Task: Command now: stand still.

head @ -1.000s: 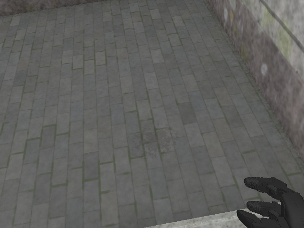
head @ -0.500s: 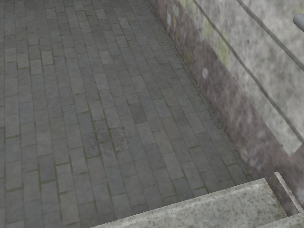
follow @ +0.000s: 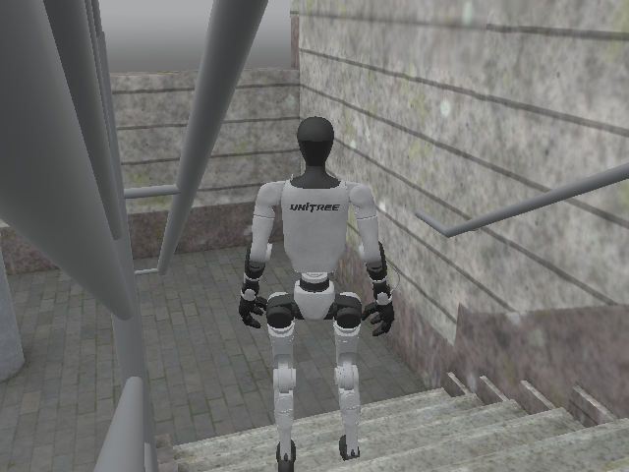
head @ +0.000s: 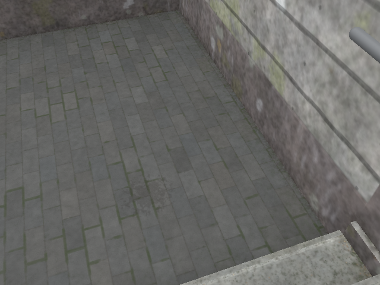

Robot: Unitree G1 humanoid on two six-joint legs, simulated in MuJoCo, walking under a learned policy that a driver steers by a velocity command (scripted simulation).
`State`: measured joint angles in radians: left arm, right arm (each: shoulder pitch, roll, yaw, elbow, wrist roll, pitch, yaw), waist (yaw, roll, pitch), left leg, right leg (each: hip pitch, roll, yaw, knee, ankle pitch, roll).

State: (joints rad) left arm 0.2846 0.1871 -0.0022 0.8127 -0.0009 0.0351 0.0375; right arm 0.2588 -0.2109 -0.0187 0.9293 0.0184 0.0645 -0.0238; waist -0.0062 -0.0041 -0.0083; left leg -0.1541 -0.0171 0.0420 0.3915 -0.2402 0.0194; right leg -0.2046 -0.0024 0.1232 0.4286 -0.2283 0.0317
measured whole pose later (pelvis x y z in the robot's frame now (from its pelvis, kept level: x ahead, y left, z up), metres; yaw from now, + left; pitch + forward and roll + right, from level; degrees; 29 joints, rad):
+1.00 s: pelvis +0.29 -0.09 -0.20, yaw -2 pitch +1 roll +2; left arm 0.21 0.16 0.02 0.87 -0.03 -0.05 0.03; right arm 0.50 -0.14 0.00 1.02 -0.02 -0.05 0.02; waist 0.00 0.00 -0.02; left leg -0.28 -0.09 0.07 0.71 -0.46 0.09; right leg -0.88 -0.03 0.16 1.52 -0.24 -0.04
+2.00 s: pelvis +0.61 -0.21 -0.37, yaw +19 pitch +1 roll +0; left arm 0.19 0.31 0.06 0.73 0.00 0.06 0.08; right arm 0.11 -0.21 -0.03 0.58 0.02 0.07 0.01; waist 0.04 -0.05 0.01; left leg -0.43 -0.04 0.06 0.83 -0.45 0.08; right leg -0.50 -0.14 -0.12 1.10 -0.58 0.02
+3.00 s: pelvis +0.65 -0.21 -0.33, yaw +38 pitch +2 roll -1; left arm 0.42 0.25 0.06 0.84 -0.04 -0.01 0.01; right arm 0.13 -0.23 -0.06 0.72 0.03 -0.03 -0.01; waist 0.09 0.00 -0.02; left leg -0.35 0.01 0.02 0.62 -0.40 0.04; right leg -0.05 0.04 0.03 0.31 -0.30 -0.07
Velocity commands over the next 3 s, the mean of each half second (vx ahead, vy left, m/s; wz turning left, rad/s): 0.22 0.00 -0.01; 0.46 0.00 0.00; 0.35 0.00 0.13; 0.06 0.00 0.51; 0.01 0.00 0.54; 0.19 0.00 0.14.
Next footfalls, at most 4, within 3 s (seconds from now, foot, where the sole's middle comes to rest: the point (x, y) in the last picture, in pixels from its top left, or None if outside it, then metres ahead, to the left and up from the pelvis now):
0.52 right None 0.09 -0.18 -0.78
0.82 left None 0.29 -0.02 -0.94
1.32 right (271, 280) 0.68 -0.32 -1.11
1.94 left None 0.62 -0.11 -1.11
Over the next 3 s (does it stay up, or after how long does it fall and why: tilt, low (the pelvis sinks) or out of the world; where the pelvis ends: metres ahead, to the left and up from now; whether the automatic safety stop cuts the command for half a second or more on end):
stays up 0.65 -0.21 -0.33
